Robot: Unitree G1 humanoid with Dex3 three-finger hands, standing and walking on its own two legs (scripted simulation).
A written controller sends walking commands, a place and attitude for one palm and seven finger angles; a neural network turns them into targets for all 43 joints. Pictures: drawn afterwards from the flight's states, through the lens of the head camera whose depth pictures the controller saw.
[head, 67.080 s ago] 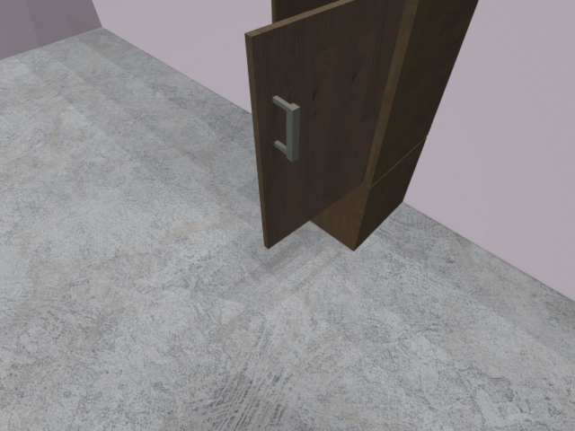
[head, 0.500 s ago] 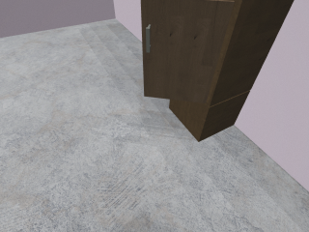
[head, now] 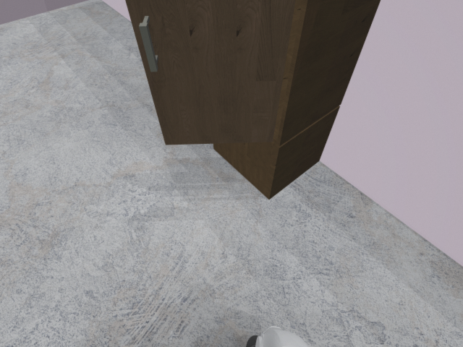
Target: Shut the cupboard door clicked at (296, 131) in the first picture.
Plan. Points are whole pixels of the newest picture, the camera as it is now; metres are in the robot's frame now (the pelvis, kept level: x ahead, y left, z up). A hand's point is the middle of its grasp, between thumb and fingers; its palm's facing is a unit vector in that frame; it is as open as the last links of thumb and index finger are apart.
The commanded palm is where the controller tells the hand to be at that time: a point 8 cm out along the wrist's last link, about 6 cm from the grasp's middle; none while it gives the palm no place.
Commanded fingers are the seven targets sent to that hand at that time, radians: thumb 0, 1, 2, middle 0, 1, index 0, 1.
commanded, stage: take the last steps up to it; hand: left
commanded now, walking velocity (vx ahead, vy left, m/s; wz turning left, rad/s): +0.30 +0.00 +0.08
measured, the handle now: (150, 44) +0.79 +0.24 +0.09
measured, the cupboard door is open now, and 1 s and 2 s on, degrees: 52 52 52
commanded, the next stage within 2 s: come to a stop and stand still in 0.86 s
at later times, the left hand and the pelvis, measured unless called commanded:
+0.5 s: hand out of the picture +0.11 +0.17 -0.14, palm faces +0.14 -0.98 -0.14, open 7.3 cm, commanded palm none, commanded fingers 0.00 0.90 0.90 -0.20 -0.30 -0.20 -0.30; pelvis +0.17 +0.02 +0.03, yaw +3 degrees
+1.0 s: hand (148, 214) +0.42 +0.22 -0.14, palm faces +0.03 -0.97 -0.23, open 7.4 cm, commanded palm none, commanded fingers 0.00 0.90 0.90 -0.20 -0.30 -0.20 -0.30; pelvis +0.33 +0.03 +0.02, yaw +1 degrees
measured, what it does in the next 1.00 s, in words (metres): walks ahead: left foot, then right foot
